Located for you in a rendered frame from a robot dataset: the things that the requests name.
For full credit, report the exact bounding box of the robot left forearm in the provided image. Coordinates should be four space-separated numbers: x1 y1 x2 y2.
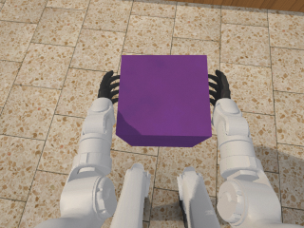
60 97 116 213

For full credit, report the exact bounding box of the left robot thigh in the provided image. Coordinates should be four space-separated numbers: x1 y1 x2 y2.
109 167 151 228

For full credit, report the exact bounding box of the robot right hand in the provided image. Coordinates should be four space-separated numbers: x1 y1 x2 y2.
208 70 231 106

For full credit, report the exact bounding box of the robot left hand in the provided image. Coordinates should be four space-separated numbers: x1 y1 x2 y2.
97 70 121 105

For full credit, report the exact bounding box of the left robot upper arm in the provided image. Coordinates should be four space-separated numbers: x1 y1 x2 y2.
34 175 118 228

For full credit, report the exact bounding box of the right robot thigh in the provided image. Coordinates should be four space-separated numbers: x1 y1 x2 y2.
177 170 221 228

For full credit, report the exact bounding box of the right robot upper arm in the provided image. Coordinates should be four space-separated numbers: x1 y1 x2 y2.
217 179 304 228

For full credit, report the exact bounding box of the robot right forearm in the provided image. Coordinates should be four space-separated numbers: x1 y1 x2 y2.
211 98 281 211

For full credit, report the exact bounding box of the robot thigh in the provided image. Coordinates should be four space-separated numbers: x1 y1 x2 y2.
109 167 151 228
177 170 221 228

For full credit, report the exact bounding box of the carton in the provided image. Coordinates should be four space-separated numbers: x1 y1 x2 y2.
115 55 212 147

